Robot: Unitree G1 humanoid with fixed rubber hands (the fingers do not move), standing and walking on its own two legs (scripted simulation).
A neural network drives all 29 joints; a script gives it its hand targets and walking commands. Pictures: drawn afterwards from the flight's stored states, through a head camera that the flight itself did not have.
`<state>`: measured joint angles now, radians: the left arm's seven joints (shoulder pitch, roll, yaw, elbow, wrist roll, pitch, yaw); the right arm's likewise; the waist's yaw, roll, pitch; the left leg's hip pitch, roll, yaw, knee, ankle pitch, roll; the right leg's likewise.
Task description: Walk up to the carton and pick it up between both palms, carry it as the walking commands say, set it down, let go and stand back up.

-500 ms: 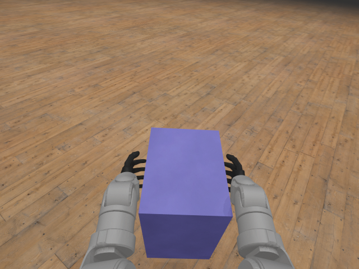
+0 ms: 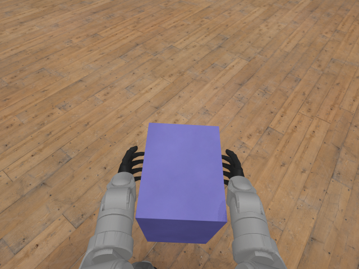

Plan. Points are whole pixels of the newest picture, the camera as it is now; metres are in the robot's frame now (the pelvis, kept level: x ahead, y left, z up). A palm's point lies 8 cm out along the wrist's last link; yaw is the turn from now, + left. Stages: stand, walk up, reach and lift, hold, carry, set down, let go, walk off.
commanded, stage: set down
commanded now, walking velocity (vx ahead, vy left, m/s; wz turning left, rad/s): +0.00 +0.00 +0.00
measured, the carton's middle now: (180, 188) +0.33 +0.03 -0.08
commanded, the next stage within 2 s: none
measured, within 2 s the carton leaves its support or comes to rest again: neither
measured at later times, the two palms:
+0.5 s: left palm (131, 186) +0.33 +0.16 -0.11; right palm (225, 187) +0.35 -0.10 -0.10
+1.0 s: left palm (136, 188) +0.36 +0.17 -0.19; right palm (218, 189) +0.38 -0.10 -0.18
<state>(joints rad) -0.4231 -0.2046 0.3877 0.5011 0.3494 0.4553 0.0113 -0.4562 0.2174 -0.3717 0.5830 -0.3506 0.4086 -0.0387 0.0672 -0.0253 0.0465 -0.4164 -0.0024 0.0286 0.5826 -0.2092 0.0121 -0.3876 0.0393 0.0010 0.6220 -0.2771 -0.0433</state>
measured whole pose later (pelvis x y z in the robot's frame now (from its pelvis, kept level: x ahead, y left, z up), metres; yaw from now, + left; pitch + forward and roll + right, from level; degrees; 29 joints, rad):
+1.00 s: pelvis -0.03 +0.01 -0.13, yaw +0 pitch +29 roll +0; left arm -0.66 -0.15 0.42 0.56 0.25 0.23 0.08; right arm -0.73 0.14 -0.39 0.67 -0.24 0.20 -0.07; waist 0.04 -0.03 -0.08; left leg -1.39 0.00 0.03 1.27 -0.40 0.02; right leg -1.35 0.04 -0.01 1.31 -0.47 -0.03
